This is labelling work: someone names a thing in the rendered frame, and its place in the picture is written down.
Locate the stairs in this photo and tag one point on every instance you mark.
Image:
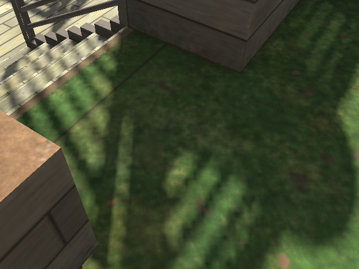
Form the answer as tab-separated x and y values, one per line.
41	79

